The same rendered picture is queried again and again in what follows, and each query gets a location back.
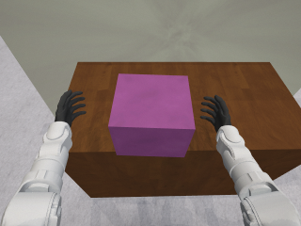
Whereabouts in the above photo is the right robot forearm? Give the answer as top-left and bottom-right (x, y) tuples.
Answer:
(215, 125), (301, 224)

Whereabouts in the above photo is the left robot hand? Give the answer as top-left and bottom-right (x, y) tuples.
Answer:
(55, 89), (87, 127)

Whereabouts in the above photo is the right robot upper arm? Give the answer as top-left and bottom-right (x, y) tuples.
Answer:
(240, 191), (301, 226)

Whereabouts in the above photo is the pedestal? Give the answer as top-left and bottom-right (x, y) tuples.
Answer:
(65, 62), (301, 198)

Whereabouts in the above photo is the left robot upper arm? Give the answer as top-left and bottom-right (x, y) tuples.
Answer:
(4, 192), (62, 226)

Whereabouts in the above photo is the carton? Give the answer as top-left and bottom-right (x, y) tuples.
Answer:
(108, 73), (196, 157)

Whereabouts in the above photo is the right robot hand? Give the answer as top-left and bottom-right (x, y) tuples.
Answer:
(200, 95), (231, 133)

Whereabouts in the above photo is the left robot forearm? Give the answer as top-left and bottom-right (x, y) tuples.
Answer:
(0, 121), (72, 226)

